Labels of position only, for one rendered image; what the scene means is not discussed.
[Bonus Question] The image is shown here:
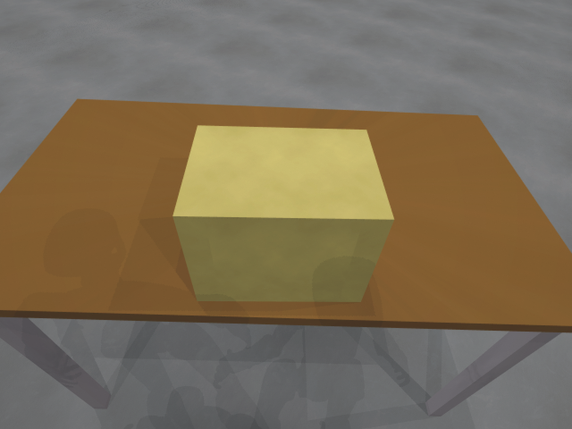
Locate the table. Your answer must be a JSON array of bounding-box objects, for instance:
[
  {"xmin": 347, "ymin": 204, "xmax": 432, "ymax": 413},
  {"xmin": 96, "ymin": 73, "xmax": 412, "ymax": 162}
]
[{"xmin": 0, "ymin": 99, "xmax": 572, "ymax": 416}]

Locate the carton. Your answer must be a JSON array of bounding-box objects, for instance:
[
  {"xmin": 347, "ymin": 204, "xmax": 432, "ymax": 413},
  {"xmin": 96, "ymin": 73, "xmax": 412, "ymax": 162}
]
[{"xmin": 172, "ymin": 125, "xmax": 394, "ymax": 302}]

